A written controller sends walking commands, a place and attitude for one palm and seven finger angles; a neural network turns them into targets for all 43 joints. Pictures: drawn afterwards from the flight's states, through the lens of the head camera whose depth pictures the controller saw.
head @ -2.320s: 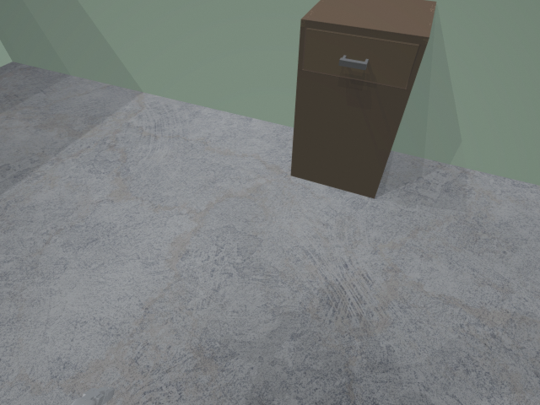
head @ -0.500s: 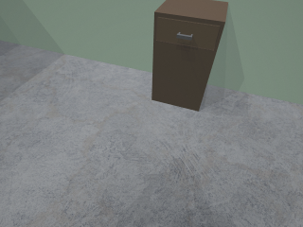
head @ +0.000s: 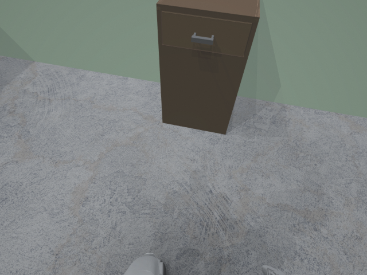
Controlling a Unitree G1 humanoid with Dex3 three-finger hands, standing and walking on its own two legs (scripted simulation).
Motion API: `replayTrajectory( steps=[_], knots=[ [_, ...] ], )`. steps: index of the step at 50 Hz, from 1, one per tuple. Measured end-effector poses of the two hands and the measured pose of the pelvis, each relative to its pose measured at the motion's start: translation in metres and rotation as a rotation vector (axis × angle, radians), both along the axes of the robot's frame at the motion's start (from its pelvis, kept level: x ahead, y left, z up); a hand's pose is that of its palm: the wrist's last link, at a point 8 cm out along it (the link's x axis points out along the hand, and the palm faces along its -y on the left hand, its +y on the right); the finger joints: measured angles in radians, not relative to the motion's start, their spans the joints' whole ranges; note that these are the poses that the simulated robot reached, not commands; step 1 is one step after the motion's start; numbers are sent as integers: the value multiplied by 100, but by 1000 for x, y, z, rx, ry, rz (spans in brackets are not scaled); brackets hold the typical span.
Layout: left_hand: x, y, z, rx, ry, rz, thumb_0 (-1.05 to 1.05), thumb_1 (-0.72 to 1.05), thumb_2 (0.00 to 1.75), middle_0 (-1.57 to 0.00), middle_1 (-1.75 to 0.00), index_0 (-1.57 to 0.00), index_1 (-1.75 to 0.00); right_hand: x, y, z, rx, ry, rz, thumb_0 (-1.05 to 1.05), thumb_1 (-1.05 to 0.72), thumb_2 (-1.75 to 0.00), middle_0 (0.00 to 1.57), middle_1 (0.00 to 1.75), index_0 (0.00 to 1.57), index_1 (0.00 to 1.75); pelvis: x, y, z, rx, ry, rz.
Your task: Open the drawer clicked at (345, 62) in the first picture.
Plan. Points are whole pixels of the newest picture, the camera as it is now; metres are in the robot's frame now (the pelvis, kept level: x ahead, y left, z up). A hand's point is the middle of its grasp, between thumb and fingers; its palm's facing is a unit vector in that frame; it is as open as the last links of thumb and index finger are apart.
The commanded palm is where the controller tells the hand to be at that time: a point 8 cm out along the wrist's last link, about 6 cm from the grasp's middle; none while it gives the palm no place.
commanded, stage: walk to a spot facing it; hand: left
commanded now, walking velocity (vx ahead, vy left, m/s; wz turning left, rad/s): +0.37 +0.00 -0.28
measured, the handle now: (203, 37) +1.12 +0.01 -0.05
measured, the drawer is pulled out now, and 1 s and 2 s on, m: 0.00 0.00 0.00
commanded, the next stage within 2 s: turn to face it in 0.48 s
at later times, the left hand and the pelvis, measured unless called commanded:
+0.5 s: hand (135, 196) +0.33 +0.17 -0.15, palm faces -0.23 -0.96 -0.16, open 7.4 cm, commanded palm none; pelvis +0.20 +0.02 +0.02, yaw -14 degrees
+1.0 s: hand (165, 163) +0.47 +0.10 -0.16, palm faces -0.21 -0.97 -0.16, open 7.3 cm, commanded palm none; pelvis +0.34 -0.04 +0.01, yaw -14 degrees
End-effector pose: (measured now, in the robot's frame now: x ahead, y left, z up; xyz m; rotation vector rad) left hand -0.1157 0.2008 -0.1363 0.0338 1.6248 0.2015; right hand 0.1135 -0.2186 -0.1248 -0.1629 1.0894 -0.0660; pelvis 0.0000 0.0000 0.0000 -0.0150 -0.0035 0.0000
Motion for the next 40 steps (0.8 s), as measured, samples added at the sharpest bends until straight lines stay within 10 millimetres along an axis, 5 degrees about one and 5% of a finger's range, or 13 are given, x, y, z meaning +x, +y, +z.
replayTrajectory(
  steps=[2, 5, 10, 16, 23, 31, 35, 40],
  knots=[
    [24, 16, -13, -4, 6, -8, 1, 90, 90, -20, -30, -21, -30, 25, 10, -5, -17, -40, -7, 1, -91, -90, 20, 30, 20, 30, 23, 11, -11, -4, -8, -11],
    [80, 38, -19, 6, -48, -47, 1, 90, 90, -20, -30, -21, -30, 34, 20, -3, -25, -36, -46, 0, -91, -90, 20, 30, 20, 30, 46, 22, -9, 4, -26, -47],
    [198, 65, -5, 26, -233, -140, 1, 91, 90, -20, -30, -20, -29, 17, 18, 10, -59, 39, -176, -1, -95, -90, 20, 30, 21, 30, 83, 34, 9, 9, -34, -90],
    [317, 68, 12, 25, -384, -222, 1, 91, 90, -19, -30, -20, -29, -11, 16, 13, -71, 177, -272, -1, -94, -90, 20, 30, 20, 30, 128, 38, 18, 23, -24, -144],
    [424, 37, 19, -8, -419, -353, 1, 91, 90, -19, -30, -20, -29, -30, 33, 8, -7, 322, -400, 0, -92, -90, 20, 30, 20, 30, 182, 25, 18, 25, -20, -219],
    [546, -42, 8, -42, -472, -531, 1, 91, 90, -19, -30, -20, -29, -26, 37, -9, 94, 488, -538, 1, -91, -90, 20, 30, 20, 30, 250, -18, 0, 20, -3, -309],
    [579, -69, 4, -33, -533, -540, 1, 91, 90, -20, -30, -20, -30, 6, 13, -20, 107, 496, -553, 1, -91, -90, 20, 30, 20, 30, 274, -41, -7, 21, -19, -317],
    [583, -75, 16, -13, -512, -505, 0, 91, 90, -20, -30, -21, -30, 85, -29, -16, 55, 334, -509, 1, -91, -90, 20, 30, 20, 30, 296, -49, 7, 8, -29, -313]
  ],
)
